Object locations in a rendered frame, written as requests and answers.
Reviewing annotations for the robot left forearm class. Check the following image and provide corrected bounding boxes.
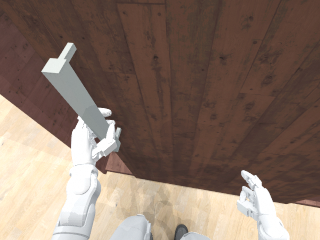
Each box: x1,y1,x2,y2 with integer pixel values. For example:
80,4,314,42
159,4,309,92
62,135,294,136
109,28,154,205
51,163,101,240

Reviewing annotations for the robot right forearm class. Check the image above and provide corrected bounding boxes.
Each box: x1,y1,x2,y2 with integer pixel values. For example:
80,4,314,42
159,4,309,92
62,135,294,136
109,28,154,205
257,214,290,240

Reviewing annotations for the right robot hand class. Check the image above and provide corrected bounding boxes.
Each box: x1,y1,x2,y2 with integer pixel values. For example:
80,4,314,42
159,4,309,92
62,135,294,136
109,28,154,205
237,170,277,221

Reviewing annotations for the handle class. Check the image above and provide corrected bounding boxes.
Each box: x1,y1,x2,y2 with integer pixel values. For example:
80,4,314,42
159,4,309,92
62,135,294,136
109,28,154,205
41,42,121,152

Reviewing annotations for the left robot hand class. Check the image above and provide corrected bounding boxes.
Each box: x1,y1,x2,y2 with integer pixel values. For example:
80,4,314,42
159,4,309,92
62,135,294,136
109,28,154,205
71,107,117,167

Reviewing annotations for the right robot foot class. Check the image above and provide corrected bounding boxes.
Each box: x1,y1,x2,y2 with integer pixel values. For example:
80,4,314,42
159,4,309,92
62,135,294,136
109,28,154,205
174,224,188,240

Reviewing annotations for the robot left thigh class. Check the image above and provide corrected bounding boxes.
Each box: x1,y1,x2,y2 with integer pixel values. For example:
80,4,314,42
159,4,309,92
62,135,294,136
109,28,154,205
109,216,151,240

